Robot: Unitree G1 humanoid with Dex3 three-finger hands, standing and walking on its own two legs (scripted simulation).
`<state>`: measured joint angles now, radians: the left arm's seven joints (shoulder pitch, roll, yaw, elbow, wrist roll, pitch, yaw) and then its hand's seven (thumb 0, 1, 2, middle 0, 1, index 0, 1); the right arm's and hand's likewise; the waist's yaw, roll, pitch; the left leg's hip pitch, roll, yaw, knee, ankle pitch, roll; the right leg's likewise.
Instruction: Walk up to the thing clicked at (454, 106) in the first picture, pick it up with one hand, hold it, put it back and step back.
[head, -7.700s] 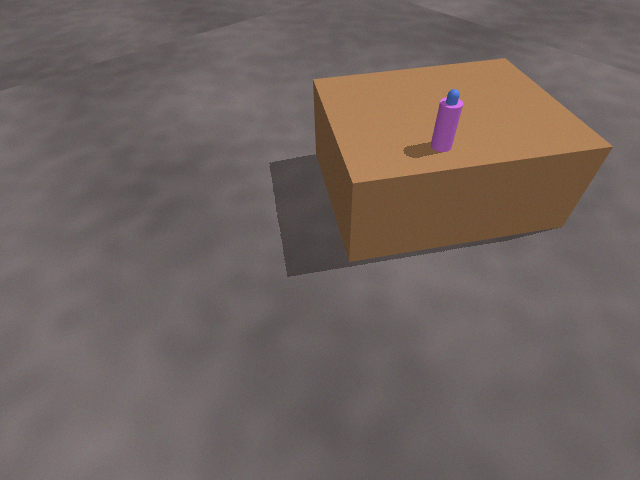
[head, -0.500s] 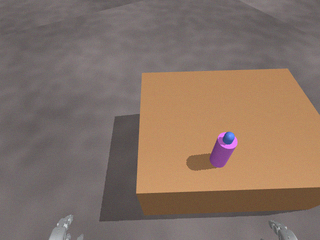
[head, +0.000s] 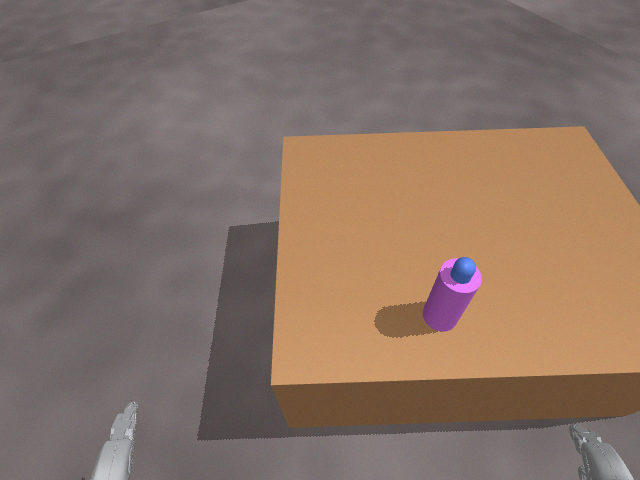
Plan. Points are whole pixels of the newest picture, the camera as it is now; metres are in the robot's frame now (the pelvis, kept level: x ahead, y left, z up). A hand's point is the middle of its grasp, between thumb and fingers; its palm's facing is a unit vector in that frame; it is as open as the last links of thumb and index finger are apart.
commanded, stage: go down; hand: right
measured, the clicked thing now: (452, 291) +0.48 -0.22 -0.22
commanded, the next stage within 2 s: none
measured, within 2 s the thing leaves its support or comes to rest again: neither
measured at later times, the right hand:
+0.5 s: hand (564, 469) +0.16 -0.27 -0.11, palm faces +0.10 +0.94 -0.32, open 17.5 cm
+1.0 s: hand (594, 440) +0.19 -0.31 -0.07, palm faces +0.20 +0.93 -0.32, open 17.6 cm
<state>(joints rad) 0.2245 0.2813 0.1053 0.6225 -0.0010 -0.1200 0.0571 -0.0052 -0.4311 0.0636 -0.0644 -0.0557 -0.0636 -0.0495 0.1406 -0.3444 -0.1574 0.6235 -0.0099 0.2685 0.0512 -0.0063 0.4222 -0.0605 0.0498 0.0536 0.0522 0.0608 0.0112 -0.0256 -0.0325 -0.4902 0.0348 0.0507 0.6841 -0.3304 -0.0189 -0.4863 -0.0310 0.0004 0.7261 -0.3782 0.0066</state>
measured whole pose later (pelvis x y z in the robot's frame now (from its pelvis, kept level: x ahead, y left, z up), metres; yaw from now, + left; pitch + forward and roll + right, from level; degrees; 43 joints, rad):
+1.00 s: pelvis -0.01 +0.00 -0.02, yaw -1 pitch +9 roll +2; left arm 0.37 0.24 0.01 0.35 -0.01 -0.15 0.13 -0.01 -0.52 0.05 -0.06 -0.05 -0.06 -0.05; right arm 0.18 -0.44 -0.30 0.31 0.05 0.34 0.13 -0.01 0.56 -0.04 0.05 0.06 0.05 0.06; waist 0.01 -0.01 -0.10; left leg -0.59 0.04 0.08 0.86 -0.42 -0.02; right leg -0.61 -0.03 0.04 0.92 -0.47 0.01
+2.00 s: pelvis -0.01 +0.00 -0.02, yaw +0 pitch +15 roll +3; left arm 0.30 0.28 -0.03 0.40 0.01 -0.14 0.10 -0.01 -0.53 0.05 -0.07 -0.05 -0.06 -0.05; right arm -0.49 -0.83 -0.63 1.14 0.09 -0.14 0.48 -0.02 0.58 -0.04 0.05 0.05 0.05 0.06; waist 0.10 0.03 -0.10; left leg -0.70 0.01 0.07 0.82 -0.37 -0.02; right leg -0.72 -0.05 0.03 0.91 -0.44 0.01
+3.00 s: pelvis -0.04 -0.01 -0.12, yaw +3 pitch +27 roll +6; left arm 0.35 0.30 0.03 0.05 0.07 -0.19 0.01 -0.01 -0.54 0.05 -0.07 -0.05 -0.05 -0.05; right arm -0.62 -0.81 -0.78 1.27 0.13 -0.56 0.45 -0.02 0.61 -0.02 0.06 0.05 0.07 0.05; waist 0.27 0.09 -0.11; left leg -1.25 0.00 0.09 1.27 -0.49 -0.02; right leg -1.29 -0.07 0.07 1.40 -0.58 0.01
